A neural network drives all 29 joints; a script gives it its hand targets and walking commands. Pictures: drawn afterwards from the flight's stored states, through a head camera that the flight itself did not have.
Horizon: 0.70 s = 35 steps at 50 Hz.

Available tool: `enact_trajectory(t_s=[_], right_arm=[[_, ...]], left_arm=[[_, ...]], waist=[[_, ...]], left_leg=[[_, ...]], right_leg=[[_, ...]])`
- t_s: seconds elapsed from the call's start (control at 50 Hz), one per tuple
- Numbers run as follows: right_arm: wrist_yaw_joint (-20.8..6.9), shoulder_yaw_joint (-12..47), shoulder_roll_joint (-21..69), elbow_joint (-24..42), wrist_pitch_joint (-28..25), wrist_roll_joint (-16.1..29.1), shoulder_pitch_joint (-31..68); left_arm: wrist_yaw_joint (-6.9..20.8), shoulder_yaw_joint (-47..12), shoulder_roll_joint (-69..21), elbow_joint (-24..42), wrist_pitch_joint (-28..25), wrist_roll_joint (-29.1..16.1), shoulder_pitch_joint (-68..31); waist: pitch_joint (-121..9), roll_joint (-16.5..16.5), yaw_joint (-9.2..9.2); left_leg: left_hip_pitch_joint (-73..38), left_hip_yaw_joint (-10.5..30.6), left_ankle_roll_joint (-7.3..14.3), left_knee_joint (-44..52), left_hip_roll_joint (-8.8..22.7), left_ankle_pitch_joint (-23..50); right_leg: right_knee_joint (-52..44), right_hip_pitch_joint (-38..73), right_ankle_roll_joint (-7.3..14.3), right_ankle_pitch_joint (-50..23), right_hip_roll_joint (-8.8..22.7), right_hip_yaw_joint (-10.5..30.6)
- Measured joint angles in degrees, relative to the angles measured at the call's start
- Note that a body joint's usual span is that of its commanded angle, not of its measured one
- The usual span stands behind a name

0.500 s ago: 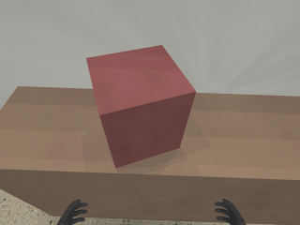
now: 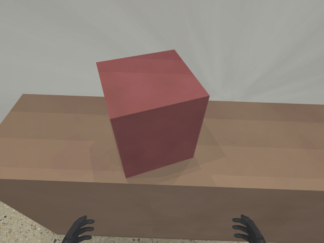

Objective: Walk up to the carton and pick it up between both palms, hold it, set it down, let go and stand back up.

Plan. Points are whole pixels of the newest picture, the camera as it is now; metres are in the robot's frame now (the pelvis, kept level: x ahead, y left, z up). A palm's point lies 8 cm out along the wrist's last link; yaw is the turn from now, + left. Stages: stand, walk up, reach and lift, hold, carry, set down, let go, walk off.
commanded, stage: stand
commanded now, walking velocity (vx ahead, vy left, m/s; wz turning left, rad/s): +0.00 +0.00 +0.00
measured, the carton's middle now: (149, 115) +0.44 +0.04 +0.07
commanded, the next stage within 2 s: walk up in 1.10 s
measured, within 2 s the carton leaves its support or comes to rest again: neither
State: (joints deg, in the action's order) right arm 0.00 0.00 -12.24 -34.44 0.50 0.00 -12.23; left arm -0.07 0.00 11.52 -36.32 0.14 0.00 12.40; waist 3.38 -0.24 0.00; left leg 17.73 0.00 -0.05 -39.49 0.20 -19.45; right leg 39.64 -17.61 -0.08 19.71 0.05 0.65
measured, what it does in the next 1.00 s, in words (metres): stands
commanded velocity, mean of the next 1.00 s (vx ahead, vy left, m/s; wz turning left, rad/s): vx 0.00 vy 0.00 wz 0.00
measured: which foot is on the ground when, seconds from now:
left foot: down 0.00-1.00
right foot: down 0.00-1.00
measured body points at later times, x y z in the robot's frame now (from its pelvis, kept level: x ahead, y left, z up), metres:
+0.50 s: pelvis -0.01 +0.00 +0.00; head +0.00 +0.00 +0.45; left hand +0.13 +0.23 -0.10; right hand +0.15 -0.24 -0.09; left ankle +0.02 +0.12 -0.72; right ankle +0.02 -0.12 -0.72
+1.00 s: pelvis -0.02 +0.00 +0.00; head -0.02 +0.00 +0.45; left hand +0.12 +0.23 -0.11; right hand +0.14 -0.24 -0.09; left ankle +0.02 +0.12 -0.72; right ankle +0.02 -0.12 -0.72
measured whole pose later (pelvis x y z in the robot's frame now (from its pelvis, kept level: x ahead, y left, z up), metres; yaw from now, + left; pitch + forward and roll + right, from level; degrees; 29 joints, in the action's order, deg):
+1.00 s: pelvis -0.02 +0.00 +0.00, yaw +0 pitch -4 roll +0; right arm 0.0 0.0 -13.4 -35.0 0.5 0.0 -12.4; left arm 0.6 0.0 11.5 -39.1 0.1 0.0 12.5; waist 4.0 -0.2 0.0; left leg 17.0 0.0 -0.1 -39.5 0.2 -18.2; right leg 39.6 -16.9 -0.1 18.5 0.0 0.7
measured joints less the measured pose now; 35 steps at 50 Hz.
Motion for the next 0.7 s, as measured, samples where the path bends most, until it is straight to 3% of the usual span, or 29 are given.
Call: enact_trajectory(t_s=[0.7], right_arm=[[0.0,0.0,-0.7,-0.1,0.0,0.0,-0.1]], left_arm=[[0.2,0.0,0.0,-1.6,0.0,0.0,0.1]], waist=[[0.1,0.1,0.0]], left_leg=[[-0.6,0.0,0.0,0.0,0.0,0.8]], right_leg=[[0.0,0.6,0.0,-0.8,0.0,0.0]])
